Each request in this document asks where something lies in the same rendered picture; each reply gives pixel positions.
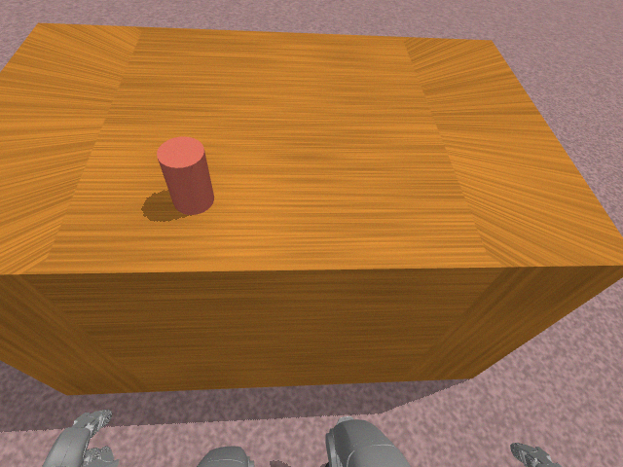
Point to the right robot hand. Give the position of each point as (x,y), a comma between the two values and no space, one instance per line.
(532,457)

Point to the left robot hand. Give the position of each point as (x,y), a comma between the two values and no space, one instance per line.
(70,447)

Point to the can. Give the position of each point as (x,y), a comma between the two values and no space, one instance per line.
(184,166)

